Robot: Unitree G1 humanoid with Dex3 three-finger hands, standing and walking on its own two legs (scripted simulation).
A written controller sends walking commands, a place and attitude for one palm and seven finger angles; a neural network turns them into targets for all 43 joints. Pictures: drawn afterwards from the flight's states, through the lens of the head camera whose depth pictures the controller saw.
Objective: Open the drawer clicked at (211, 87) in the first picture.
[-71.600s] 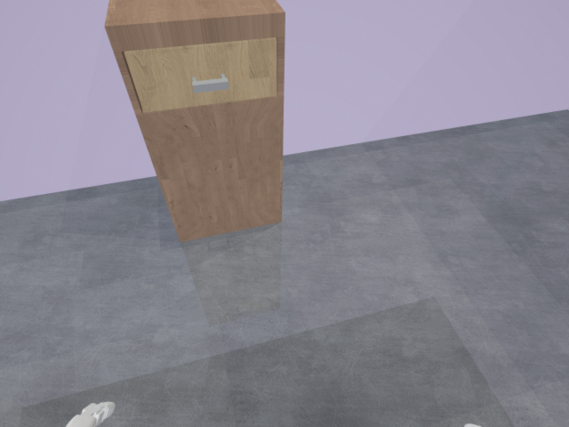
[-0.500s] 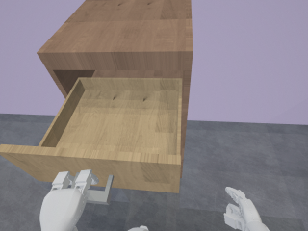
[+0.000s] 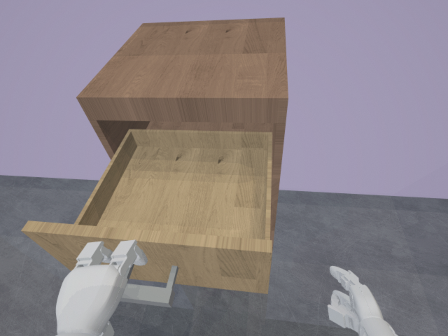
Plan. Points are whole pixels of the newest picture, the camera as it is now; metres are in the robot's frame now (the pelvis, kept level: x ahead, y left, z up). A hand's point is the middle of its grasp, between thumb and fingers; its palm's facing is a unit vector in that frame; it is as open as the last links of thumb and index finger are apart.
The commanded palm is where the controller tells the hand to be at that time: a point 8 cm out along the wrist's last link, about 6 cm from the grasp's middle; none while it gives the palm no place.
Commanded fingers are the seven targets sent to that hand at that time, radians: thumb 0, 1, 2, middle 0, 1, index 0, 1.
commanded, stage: lift the hand off the handle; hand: left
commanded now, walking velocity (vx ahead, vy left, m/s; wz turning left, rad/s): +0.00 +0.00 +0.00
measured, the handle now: (147, 282) +0.21 +0.17 +0.01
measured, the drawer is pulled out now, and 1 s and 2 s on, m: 0.30 0.29 0.29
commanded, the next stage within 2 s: draw the hand back to the body in 0.74 s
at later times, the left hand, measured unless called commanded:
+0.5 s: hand (97, 259) +0.19 +0.20 +0.14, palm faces +0.21 -0.16 -0.97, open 13.6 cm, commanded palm +0.14 +0.20 +0.19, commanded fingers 0.00 -0.50 0.30 -0.30 -1.20 -0.30 -1.20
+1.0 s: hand (76, 267) +0.17 +0.21 +0.15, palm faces +0.13 -0.16 -0.98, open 13.8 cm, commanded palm +0.13 +0.21 +0.21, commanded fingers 0.00 -0.50 0.30 -0.30 -1.20 -0.30 -1.20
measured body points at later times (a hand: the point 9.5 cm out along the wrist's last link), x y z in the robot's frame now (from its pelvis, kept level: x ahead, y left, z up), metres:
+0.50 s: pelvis +0.01 +0.01 +0.02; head +0.00 -0.04 +0.46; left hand +0.17 +0.21 +0.19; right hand +0.23 -0.18 -0.07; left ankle +0.00 +0.09 -0.70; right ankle -0.01 -0.08 -0.70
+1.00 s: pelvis -0.01 +0.01 +0.03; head -0.02 -0.03 +0.48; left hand +0.15 +0.22 +0.20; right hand +0.23 -0.18 -0.05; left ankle +0.00 +0.09 -0.70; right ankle -0.01 -0.08 -0.70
